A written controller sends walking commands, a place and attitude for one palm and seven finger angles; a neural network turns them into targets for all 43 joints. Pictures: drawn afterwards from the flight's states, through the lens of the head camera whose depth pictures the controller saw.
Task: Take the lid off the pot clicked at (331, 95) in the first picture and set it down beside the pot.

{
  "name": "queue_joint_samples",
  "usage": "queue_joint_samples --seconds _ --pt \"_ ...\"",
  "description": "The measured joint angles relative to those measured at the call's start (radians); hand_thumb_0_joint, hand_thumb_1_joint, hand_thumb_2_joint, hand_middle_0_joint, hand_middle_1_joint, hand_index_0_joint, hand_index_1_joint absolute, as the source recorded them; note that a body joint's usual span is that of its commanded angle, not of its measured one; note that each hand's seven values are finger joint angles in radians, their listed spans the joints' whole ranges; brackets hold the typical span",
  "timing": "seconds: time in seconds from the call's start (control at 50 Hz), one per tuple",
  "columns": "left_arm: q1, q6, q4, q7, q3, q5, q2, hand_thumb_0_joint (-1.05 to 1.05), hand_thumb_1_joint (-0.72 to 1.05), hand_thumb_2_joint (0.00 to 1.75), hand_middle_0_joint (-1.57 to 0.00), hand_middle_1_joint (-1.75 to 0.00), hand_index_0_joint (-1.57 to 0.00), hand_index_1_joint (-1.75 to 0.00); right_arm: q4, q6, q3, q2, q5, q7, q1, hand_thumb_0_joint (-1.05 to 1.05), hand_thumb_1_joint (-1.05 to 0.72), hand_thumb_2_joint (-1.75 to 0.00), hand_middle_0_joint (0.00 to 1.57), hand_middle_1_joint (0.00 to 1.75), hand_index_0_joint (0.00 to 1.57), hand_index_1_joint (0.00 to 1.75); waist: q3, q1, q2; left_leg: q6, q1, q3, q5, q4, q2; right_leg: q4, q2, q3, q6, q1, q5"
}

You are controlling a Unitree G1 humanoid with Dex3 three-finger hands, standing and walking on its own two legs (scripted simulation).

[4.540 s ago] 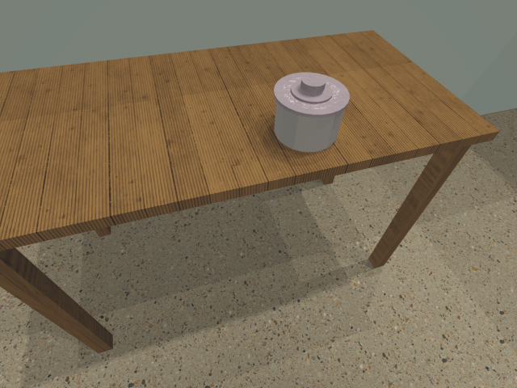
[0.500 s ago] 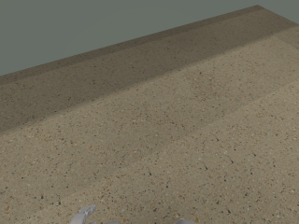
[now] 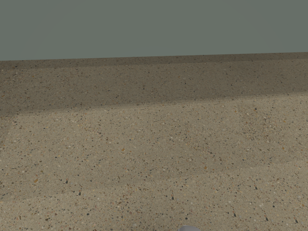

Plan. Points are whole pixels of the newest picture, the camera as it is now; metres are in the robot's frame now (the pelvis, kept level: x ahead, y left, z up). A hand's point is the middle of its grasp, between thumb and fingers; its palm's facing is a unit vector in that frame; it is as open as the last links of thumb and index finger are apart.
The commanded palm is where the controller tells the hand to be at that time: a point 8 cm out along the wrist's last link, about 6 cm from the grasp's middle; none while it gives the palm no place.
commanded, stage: turn to face it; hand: left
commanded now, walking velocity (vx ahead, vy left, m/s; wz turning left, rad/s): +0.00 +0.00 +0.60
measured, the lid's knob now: out of the picture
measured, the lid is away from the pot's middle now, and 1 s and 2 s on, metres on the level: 0.00 0.00 0.00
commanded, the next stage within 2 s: none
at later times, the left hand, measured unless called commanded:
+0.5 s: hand out of the picture -0.04 +0.12 -0.15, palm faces +0.37 -0.90 -0.25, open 7.3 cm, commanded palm none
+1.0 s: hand out of the picture -0.09 +0.19 -0.15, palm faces +0.61 -0.74 -0.30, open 7.3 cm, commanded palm none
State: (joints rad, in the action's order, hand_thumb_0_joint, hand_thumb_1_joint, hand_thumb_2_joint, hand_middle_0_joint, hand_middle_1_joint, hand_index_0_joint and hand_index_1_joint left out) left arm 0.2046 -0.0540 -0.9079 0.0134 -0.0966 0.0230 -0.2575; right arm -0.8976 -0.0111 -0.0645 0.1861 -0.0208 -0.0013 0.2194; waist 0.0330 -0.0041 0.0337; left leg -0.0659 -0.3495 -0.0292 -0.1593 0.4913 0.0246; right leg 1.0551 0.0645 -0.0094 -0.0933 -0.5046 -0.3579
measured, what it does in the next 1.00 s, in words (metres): steps on the spot, turning left: right foot, then left foot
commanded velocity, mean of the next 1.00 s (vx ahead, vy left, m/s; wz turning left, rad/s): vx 0.00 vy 0.00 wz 0.60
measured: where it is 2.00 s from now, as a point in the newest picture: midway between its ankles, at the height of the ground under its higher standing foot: outside the picture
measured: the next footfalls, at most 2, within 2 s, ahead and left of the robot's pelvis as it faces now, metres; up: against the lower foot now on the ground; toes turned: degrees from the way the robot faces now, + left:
right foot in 0.20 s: +0.05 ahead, -0.17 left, +0.00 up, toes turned +9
left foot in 0.66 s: -0.05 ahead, +0.07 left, +0.00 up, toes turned +30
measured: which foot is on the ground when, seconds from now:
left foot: down 0.00-0.20, up 0.22-0.64, down 0.66-1.00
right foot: up 0.00-0.18, down 0.20-0.66, up 0.68-1.00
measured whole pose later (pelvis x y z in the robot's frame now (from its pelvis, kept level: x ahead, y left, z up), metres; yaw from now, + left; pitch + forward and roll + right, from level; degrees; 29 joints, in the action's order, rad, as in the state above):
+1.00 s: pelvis -0.04 -0.06 +0.00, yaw +37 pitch +1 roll +0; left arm 0.15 -0.05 -0.86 0.01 -0.08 0.02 -0.27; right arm -0.90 -0.04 -0.06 0.19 -0.02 -0.01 0.20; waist 0.06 -0.01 0.01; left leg -0.03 -0.29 0.10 -0.20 0.47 0.07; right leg 0.91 0.05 -0.03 -0.09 -0.46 -0.39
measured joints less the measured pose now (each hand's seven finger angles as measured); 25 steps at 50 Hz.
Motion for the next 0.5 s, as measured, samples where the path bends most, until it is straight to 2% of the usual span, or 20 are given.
queue_joint_samples --seconds 0.14,0.2,0.22,0.26,0.28,0.34,0.4,0.5 --pt "0.012 -0.002 0.014 0.004 0.008 -0.008 0.005 0.01 0.91 0.9 -0.19 -0.29 -0.2 -0.3 0.007 -0.026 -0.017 0.03 -0.005 -0.01 -0.021 0.01 -0.9 -0.89 0.2 0.29 0.2 0.3 0.004 -0.009 -0.054 0.034 -0.028 0.097 0.025 0.005 0.024 -0.23 -0.035 -0.011 0.021 0.102 -0.051" --pt "0.028 0.015 0.036 0.004 0.019 -0.009 0.012 0.01 0.91 0.9 -0.19 -0.29 -0.2 -0.3 0.012 -0.044 -0.028 0.047 -0.002 -0.012 -0.023 0.01 -0.9 -0.89 0.2 0.29 0.2 0.3 -0.001 -0.005 -0.073 0.061 -0.065 0.139 0.018 0.05 0.04 -0.44 -0.051 0.0 0.043 0.2 -0.007" --pt "0.033 0.023 0.041 0.007 0.021 -0.004 0.018 0.01 0.91 0.9 -0.2 -0.29 -0.2 -0.3 0.012 -0.051 -0.035 0.053 0.001 -0.011 -0.027 0.01 -0.9 -0.89 0.2 0.29 0.2 0.3 -0.001 0.004 -0.079 0.07 -0.092 0.145 -0.053 0.106 0.043 -0.471 -0.053 0.007 0.06 0.206 0.041" --pt "0.043 0.023 0.044 0.011 0.032 0.0 0.038 0.01 0.91 0.9 -0.2 -0.29 -0.2 -0.3 0.007 -0.063 -0.045 0.069 -0.002 -0.01 -0.033 0.01 -0.9 -0.89 0.2 0.29 0.2 0.3 0.005 0.008 -0.096 0.081 -0.158 0.135 -0.217 0.294 0.047 -0.463 -0.047 0.038 0.091 0.208 0.055" --pt "0.052 0.023 0.044 0.012 0.036 -0.001 0.046 0.01 0.91 0.9 -0.2 -0.29 -0.2 -0.3 0.006 -0.068 -0.047 0.074 -0.004 -0.012 -0.034 0.01 -0.9 -0.89 0.2 0.29 0.2 0.3 0.007 0.01 -0.095 0.084 -0.187 0.12 -0.248 0.394 0.047 -0.473 -0.038 0.049 0.099 0.217 0.057" --pt "0.07 0.026 0.039 0.013 0.042 0.0 0.065 0.01 0.91 0.9 -0.2 -0.3 -0.2 -0.3 0.01 -0.066 -0.047 0.083 -0.005 -0.023 -0.04 0.01 -0.91 -0.9 0.2 0.29 0.2 0.3 0.024 0.006 -0.08 0.104 -0.23 0.074 -0.238 0.603 0.017 -0.519 -0.011 0.078 0.109 0.249 0.076" --pt "0.076 0.034 0.036 0.011 0.05 0.002 0.079 0.01 0.91 0.9 -0.2 -0.3 -0.2 -0.3 0.009 -0.065 -0.044 0.082 -0.002 -0.026 -0.043 0.01 -0.91 -0.9 0.2 0.29 0.2 0.3 0.041 0.004 -0.057 0.126 -0.212 0.051 -0.239 0.638 -0.017 -0.542 0.016 0.111 0.113 0.269 0.086" --pt "0.081 0.04 0.036 0.004 0.06 0.007 0.098 0.01 0.91 0.9 -0.2 -0.3 -0.21 -0.3 -0.009 -0.077 -0.037 0.074 0.002 -0.027 -0.068 0.01 -0.91 -0.9 0.2 0.29 0.2 0.3 0.057 0.019 -0.033 0.138 -0.142 0.03 -0.27 0.536 -0.052 -0.545 0.049 0.169 0.109 0.274 0.085"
